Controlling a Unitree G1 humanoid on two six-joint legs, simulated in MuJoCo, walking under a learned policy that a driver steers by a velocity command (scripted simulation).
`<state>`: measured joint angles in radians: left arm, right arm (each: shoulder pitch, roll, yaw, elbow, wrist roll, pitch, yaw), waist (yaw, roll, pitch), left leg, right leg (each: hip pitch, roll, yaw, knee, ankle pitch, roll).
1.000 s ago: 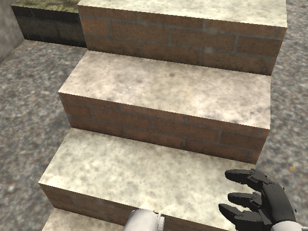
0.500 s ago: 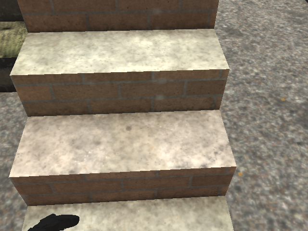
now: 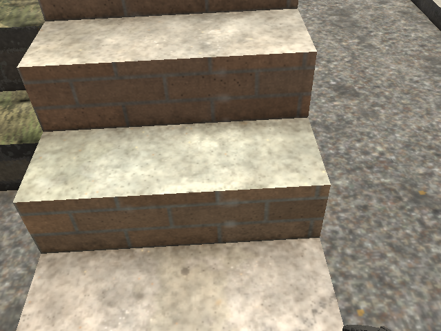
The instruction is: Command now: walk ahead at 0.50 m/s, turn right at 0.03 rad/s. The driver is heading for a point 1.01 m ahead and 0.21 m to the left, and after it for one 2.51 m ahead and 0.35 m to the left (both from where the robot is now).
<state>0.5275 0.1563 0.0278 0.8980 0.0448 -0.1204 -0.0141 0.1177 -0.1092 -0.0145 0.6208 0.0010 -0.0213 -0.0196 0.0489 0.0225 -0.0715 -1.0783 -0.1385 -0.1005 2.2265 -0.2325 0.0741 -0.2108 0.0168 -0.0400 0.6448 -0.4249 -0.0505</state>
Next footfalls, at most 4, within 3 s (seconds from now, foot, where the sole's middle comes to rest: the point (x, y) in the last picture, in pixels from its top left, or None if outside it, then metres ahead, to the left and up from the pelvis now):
0.24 left None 0.27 0.16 -0.57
0.66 right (261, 282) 0.54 -0.02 -0.38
1.18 left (133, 156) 0.77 0.29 -0.19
1.72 right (188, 35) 1.02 0.17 0.00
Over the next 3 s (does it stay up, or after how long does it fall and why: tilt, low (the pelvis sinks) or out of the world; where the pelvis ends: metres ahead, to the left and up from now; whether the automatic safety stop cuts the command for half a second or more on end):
stays up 1.48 0.27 1.13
